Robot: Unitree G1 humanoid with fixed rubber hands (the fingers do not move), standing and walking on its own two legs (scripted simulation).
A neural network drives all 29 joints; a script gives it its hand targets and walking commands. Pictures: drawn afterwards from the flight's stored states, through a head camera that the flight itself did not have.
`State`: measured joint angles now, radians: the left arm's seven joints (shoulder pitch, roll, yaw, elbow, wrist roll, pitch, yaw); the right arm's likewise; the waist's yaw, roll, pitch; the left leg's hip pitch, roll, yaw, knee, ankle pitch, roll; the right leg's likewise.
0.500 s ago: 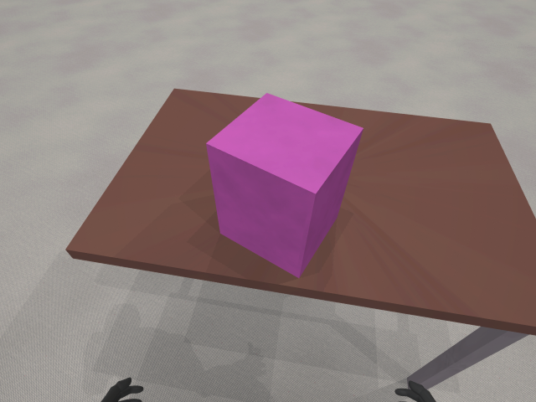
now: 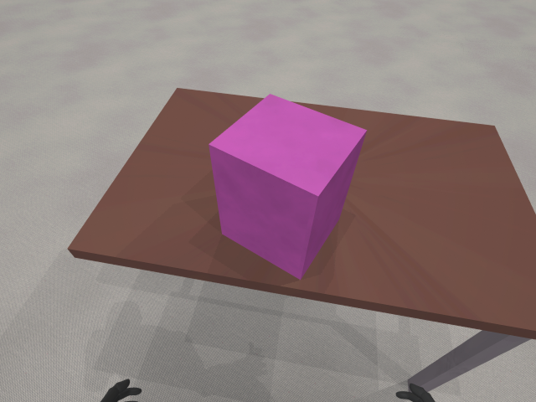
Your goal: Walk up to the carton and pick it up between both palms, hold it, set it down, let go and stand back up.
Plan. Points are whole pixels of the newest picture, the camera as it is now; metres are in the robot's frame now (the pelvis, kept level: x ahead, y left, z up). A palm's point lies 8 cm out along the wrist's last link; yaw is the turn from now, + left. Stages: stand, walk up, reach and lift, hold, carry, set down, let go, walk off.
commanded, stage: stand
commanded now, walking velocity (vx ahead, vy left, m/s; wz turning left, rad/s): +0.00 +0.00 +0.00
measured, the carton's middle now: (285, 188) +0.46 -0.02 +0.03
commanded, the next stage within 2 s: walk up in 1.56 s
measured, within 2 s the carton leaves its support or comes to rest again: neither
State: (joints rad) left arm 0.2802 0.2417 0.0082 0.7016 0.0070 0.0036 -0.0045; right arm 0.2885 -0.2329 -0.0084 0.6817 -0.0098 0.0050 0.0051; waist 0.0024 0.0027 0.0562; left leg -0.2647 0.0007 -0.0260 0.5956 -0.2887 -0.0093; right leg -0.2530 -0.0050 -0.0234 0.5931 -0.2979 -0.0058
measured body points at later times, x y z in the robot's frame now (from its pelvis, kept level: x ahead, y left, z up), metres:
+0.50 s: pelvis +0.00 +0.00 +0.00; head +0.00 +0.00 +0.45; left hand +0.09 +0.25 -0.12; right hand +0.10 -0.25 -0.12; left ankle +0.02 +0.13 -0.73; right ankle +0.02 -0.12 -0.73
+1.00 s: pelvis +0.00 +0.00 +0.00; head +0.01 -0.01 +0.45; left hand +0.07 +0.25 -0.12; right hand +0.09 -0.25 -0.12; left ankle +0.02 +0.13 -0.73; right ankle +0.02 -0.12 -0.73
